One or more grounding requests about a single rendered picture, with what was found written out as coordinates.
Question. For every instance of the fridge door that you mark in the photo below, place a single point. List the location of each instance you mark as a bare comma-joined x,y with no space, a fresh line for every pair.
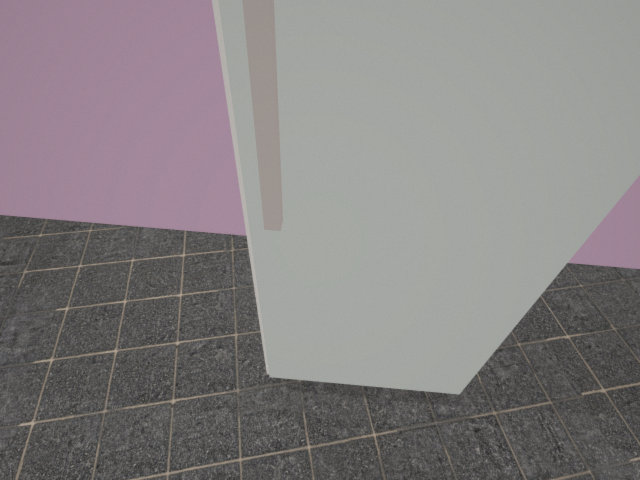
441,162

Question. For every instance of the handle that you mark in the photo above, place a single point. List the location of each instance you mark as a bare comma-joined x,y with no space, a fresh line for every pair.
259,19

